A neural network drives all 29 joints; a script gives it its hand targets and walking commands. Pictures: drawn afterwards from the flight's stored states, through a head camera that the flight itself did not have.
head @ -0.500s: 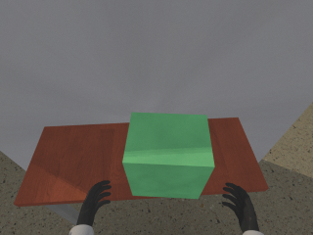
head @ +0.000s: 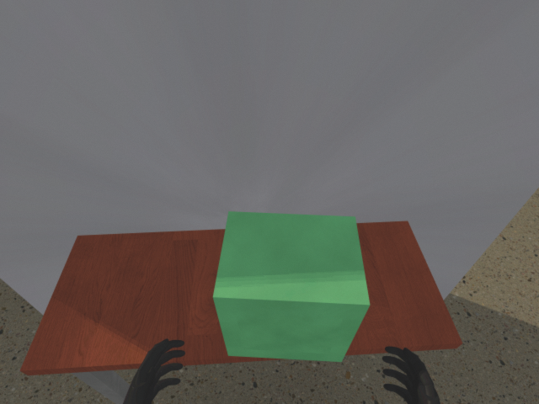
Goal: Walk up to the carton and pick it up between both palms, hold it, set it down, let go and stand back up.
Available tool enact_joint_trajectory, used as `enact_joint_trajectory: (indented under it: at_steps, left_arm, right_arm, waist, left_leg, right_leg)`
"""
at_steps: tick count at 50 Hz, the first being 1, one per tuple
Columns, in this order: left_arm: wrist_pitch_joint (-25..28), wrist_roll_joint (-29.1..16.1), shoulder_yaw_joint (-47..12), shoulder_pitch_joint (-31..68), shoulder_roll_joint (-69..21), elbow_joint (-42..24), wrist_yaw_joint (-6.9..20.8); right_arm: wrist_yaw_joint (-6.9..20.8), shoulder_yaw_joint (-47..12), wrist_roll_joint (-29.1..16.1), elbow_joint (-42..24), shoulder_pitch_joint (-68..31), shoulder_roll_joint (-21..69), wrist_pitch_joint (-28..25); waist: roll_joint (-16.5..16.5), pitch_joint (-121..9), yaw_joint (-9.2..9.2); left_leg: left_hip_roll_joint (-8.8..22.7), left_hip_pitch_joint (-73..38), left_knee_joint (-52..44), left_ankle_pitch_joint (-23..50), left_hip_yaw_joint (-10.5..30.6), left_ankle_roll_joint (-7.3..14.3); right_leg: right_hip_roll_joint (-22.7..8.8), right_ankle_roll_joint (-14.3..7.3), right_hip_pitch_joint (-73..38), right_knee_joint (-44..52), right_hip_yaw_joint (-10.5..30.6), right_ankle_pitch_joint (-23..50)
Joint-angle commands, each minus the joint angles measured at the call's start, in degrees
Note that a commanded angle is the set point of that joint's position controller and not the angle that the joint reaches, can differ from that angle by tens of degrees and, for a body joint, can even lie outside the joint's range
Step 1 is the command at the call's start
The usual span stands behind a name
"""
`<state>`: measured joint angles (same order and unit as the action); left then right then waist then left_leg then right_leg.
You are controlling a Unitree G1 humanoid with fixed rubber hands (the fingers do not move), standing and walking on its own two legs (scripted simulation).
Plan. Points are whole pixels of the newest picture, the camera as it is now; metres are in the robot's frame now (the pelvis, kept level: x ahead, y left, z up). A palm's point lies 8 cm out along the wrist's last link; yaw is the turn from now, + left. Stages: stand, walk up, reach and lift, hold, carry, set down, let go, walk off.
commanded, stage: set down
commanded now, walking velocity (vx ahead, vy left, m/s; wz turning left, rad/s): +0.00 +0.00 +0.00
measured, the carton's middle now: (287, 290) +0.34 +0.00 -0.09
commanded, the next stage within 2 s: let go in 0.44 s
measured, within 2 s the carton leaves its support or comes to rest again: neither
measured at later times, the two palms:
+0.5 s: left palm (129, 401) +0.15 +0.23 -0.08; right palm out of the picture +0.14 -0.19 -0.08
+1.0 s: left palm out of the picture +0.14 +0.24 -0.08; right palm out of the picture +0.14 -0.22 -0.09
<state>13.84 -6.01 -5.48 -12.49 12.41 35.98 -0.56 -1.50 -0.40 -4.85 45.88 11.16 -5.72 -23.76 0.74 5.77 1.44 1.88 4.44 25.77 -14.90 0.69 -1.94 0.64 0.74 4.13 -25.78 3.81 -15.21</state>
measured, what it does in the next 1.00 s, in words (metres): stands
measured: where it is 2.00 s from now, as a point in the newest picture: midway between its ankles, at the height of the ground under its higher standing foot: outside the picture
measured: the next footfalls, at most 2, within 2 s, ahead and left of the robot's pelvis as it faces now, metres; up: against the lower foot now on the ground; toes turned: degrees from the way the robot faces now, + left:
none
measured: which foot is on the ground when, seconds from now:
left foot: down 0.00-1.00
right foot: down 0.00-1.00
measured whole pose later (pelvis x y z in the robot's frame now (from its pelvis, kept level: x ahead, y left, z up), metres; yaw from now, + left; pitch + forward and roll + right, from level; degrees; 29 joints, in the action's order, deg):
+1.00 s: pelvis -0.01 +0.00 +0.00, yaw +1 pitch -4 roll +0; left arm -2.0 0.3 -1.2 -11.2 14.1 33.7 -0.1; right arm -1.0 -0.7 1.2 40.8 11.0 -10.8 -6.3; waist 0.1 3.3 0.8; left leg 1.8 7.9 24.9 -13.2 0.7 -1.9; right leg 0.1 0.7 7.6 -25.3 2.5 -13.9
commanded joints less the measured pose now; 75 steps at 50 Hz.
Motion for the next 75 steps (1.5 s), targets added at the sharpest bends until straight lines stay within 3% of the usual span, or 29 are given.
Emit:
enact_joint_trajectory:
  at_steps: [1, 4, 5, 7, 8, 9, 10, 11, 14, 18, 19, 20, 21, 27, 28, 30, 31, 41, 46, 47, 48, 52, 54, 57, 58, 64, 65, 68, 75]
  left_arm:
    - [1.38, 0.93, 2.67, 6.41, 5.75, -7.16, -0.06]
    - [2.46, 0.27, 2.88, 4.2, 5.95, -11.86, -0.15]
    - [2.03, 0.68, 3.19, 5.06, 6.35, -10.66, -0.31]
    - [2.05, 0.93, 3.31, 4.38, 6.18, -14.23, -0.92]
    - [-0.84, 0.6, 4.24, 5.18, 8.14, -9.42, 0.3]
    - [-1.58, 1.86, 3.2, 4.77, 5.95, -5.1, 0.6]
    - [-0.76, 0.51, 3.63, 6.3, 7.03, -13.24, -0.02]
    - [-3.75, 1.01, 3.29, 5.69, 6.05, -7.6, 0.62]
    - [-4.11, 2.04, 3.81, 4.2, 5.84, -12.13, 0.25]
    - [-5.52, 1.0, 4.72, 4.55, 7.3, -10.88, 1.16]
    - [-6.18, 2.48, 4.68, 4.73, 6.27, -9.88, 0.58]
    - [-5.9, 1.55, 4.33, 5.33, 6.64, -12.69, 0.34]
    - [-7.25, 1.84, 4.72, 5.06, 6.63, -8.45, 0.95]
    - [-9.25, 1.06, 5.35, 6.45, 8.13, -10.28, 0.86]
    - [-9.04, 1.07, 6.3, 6.55, 8.83, -14.39, 0.67]
    - [-11.22, 2.36, 5.94, 6.1, 7.25, -13.04, 0.54]
    - [-10.44, 1.48, 6.21, 5.52, 8.16, -13.54, 0.91]
    - [-14.49, 1.06, 7.39, 6.81, 9.2, -14.85, 1.45]
    - [-15.39, 2.75, 7.31, 6.81, 8.35, -14.53, 0.83]
    - [-14.1, 8.78, 12.13, 2.28, 14.65, -7.22, -1.28]
    - [-13.24, 8.32, 11.28, -0.35, 16.54, -6.25, -1.61]
    - [-12.32, 7.37, 10.08, 1.61, 13.83, -3.71, -0.92]
    - [-12.2, 7.94, 9.77, 3.13, 14.45, -1.87, -0.71]
    - [-11.86, 8.23, 10.12, 4.06, 15.55, 0.34, 0.15]
    - [-11.58, 8.36, 10.21, 4.22, 16.04, 0.81, 0.29]
    - [-11.73, 8.15, 9.23, 2.41, 16.49, 6.46, 0.49]
    - [-11.55, 8.03, 9.15, 0.75, 17.21, 7.43, 0.48]
    - [-11.57, 7.53, 8.72, -0.02, 17.42, 9.47, 0.63]
    - [-11.81, 7.34, 8.27, -0.67, 19.47, 13.17, 0.28]
  right_arm:
    - [0.1, 1.71, 0.87, -7.24, -6.93, -5.25, -2.02]
    - [0.07, 1.46, 0.04, -12.73, -4.83, -4.9, -3.1]
    - [0.22, 1.96, 0.92, -9.34, -5.48, -5.48, -2.71]
    - [0.67, 2.28, -0.09, -12.5, -5.25, -6.19, -3.24]
    - [-0.32, 1.65, 1.6, -11.08, -5.96, -5.62, -1.68]
    - [-0.29, 1.92, 1.86, -6.75, -5.54, -5.96, -0.7]
    - [-0.15, 2.91, 1.07, -11.86, -5.98, -6.13, -1.18]
    - [-0.46, 2.6, 2.74, -8.3, -5.03, -5.99, 0.75]
    - [-0.2, 2.3, 1.94, -8.77, -3.62, -6.1, 0.94]
    - [-1.08, 1.95, 2.76, -12.82, -2.68, -5.05, 2.12]
    - [-0.5, 3.1, 3.16, -9.86, -4.31, -6.09, 2.59]
    - [-0.33, 2.85, 2.87, -12.42, -4.14, -6.32, 2.52]
    - [-0.93, 2.5, 3.95, -11.03, -3.37, -5.25, 3.46]
    - [-0.85, 2.92, 4.83, -14.09, -4.01, -5.39, 5.25]
    - [-1.06, 2.9, 4.28, -16.56, -3.93, -5.36, 5.1]
    - [-0.67, 2.85, 4.44, -13.25, -4.43, -6.8, 6.24]
    - [-1.39, 2.44, 4.27, -15.93, -2.24, -4.96, 6.04]
    - [-1.5, 2.63, 4.78, -17.47, -3.15, -5.37, 9.3]
    - [-0.54, 2.65, 4.68, -16.33, -4.33, -6.83, 10.0]
    - [-0.68, 6.08, 7.14, -8.67, -0.23, -22.18, 15.79]
    - [-0.71, 6.37, 6.43, -8.95, 1.5, -20.89, 18.09]
    - [0.27, 4.14, 6.23, -6.06, -1.82, -19.09, 19.8]
    - [0.41, 4.08, 6.27, -3.81, -1.96, -19.44, 20.37]
    - [0.98, 4.34, 6.19, -1.35, -2.87, -22.21, 20.51]
    - [1.17, 4.5, 7.05, -0.89, -2.92, -22.56, 20.49]
    - [1.17, 4.09, 6.99, 3.32, -2.92, -24.3, 21.18]
    - [1.3, 3.97, 6.77, 4.1, -2.42, -24.12, 21.2]
    - [1.17, 4.24, 6.57, 5.61, -3.27, -27.04, 20.61]
    - [1.24, 3.54, 6.22, 8.97, -2.76, -27.15, 21.83]
  waist:
    - [-2.31, -4.84, -0.15]
    - [-1.52, -9.38, 0.37]
    - [-2.43, -7.9, 0.45]
    - [-3.81, -9.28, 0.45]
    - [-1.18, -7.56, -0.21]
    - [-2.46, -5.03, -1.21]
    - [-1.8, -6.97, -0.38]
    - [-1.48, -5.24, -1.18]
    - [-5.09, -7.18, -0.31]
    - [-1.71, -5.86, -0.96]
    - [-4.53, -4.6, -0.84]
    - [-3.21, -5.78, -0.34]
    - [-2.29, -4.17, -0.72]
    - [-2.1, -6.71, -0.39]
    - [-3.09, -7.82, -0.53]
    - [-4.51, -7.22, -0.09]
    - [-2.05, -6.78, -0.55]
    - [-0.77, -5.87, -0.8]
    - [-2.6, -6.8, -0.79]
    - [-1.99, -7.15, 0.83]
    - [0.55, -11.94, -0.24]
    - [-0.19, -12.78, -0.3]
    - [2.79, -7.43, -1.32]
    - [1.88, -7.2, -1.69]
    - [-0.48, -6.87, -1.7]
    - [-2.41, -3.29, -1.32]
    - [-0.86, -4.5, -1.0]
    - [-3.69, -4.47, -0.5]
    - [-2.01, -2.15, -0.91]
  left_leg:
    - [-2.06, -1.13, -4.76, 9.48, -3.57, -0.23]
    - [-2.03, -2.13, -3.88, 15.03, -3.52, -0.32]
    - [-1.91, -1.62, -3.78, 14.26, -3.23, -0.45]
    - [-1.71, -3.32, -3.59, 16.25, -3.09, -0.96]
    - [-2.32, -2.05, -4.29, 13.76, -3.99, -0.08]
    - [-2.02, -2.36, -4.9, 12.62, -3.33, -0.41]
    - [-1.68, -2.6, -4.74, 12.63, -3.46, -0.15]
    - [-1.84, -2.81, -5.8, 11.76, -3.77, -0.25]
    - [-1.37, -4.91, -4.99, 18.88, -3.48, -1.3]
    - [-2.01, -3.22, -5.3, 15.97, -3.92, -0.17]
    - [-1.53, -3.68, -5.93, 15.03, -3.09, -0.89]
    - [-1.49, -3.12, -5.73, 14.54, -3.5, -0.61]
    - [-1.71, -2.28, -6.25, 13.15, -3.41, -0.2]
    - [-1.72, -0.77, -6.29, 13.46, -3.89, 0.09]
    - [-1.41, -1.82, -6.21, 14.77, -4.01, 0.04]
    - [-1.3, -3.34, -6.2, 16.25, -3.13, -0.63]
    - [-1.91, -2.72, -5.86, 16.45, -3.75, -0.1]
    - [-2.44, -2.72, -6.68, 12.58, -4.72, 0.84]
    - [-2.16, -3.37, -6.58, 14.05, -4.51, 0.23]
    - [2.15, 5.58, -1.31, 22.29, -0.51, 1.35]
    - [2.46, 3.8, -0.02, 22.63, -0.93, 1.74]
    - [1.87, 4.3, 0.94, 15.2, -0.77, 2.84]
    - [2.6, 5.53, 0.36, 11.33, 1.2, 3.53]
    - [2.77, 6.67, -0.43, 6.07, 1.32, 3.63]
    - [2.42, 6.21, -0.91, 5.15, 1.61, 3.76]
    - [3.05, 11.3, -4.37, -2.95, 4.52, 3.95]
    - [3.44, 10.96, -4.73, -2.46, 4.76, 4.06]
    - [3.96, 11.66, -7.46, -4.14, 6.85, 4.13]
    - [4.18, 12.45, -8.47, -8.12, 6.77, 3.88]
  right_leg:
    - [0.58, -1.26, 2.23, 5.93, -2.13, 8.61]
    - [1.16, -1.01, -0.36, 4.88, -2.74, 13.6]
    - [0.91, -1.18, 0.48, 5.12, -2.63, 12.24]
    - [1.34, -1.21, 1.44, 4.95, -3.11, 12.69]
    - [0.63, -0.65, 0.28, 6.38, -2.22, 12.87]
    - [0.73, -1.12, 1.36, 6.49, -2.65, 11.19]
    - [0.81, -0.8, 1.54, 6.32, -2.93, 10.36]
    - [0.89, -1.0, 1.64, 7.39, -2.94, 9.94]
    - [1.47, -1.13, 0.7, 6.75, -3.51, 13.01]
    - [0.97, -0.91, -0.63, 7.55, -3.34, 13.29]
    - [1.49, -1.46, 0.7, 7.25, -4.26, 11.0]
    - [1.26, -1.39, 0.58, 7.35, -3.92, 10.58]
    - [1.07, -1.37, 0.14, 7.85, -3.75, 9.88]
    - [0.87, -1.22, -0.69, 7.35, -3.69, 11.47]
    - [0.72, -0.92, -0.52, 6.92, -3.97, 12.94]
    - [1.09, -1.04, 0.49, 7.36, -4.45, 12.38]
    - [0.86, -0.85, -0.15, 7.78, -3.83, 13.59]
    - [0.22, -0.07, 1.62, 8.46, -4.46, 11.73]
    - [0.88, -0.68, 1.84, 8.2, -5.1, 12.12]
    - [-5.34, -1.41, 2.39, 0.63, -0.32, 24.29]
    - [-6.3, -1.59, 0.07, -0.91, -0.53, 28.38]
    - [-6.15, -1.9, 4.24, -0.04, 0.57, 20.42]
    - [-5.72, -2.43, 9.32, 1.51, 1.56, 15.12]
    - [-6.16, -2.72, 11.39, 3.72, 2.83, 7.02]
    - [-6.1, -3.21, 12.25, 3.85, 3.02, 3.31]
    - [-5.01, -3.17, 11.21, 4.13, 2.94, -1.12]
    - [-5.4, -3.39, 9.76, 3.89, 2.48, -0.9]
    - [-4.97, -3.25, 8.18, 2.76, 1.81, 1.9]
    - [-4.9, -3.03, 9.79, 3.92, 2.48, -0.79]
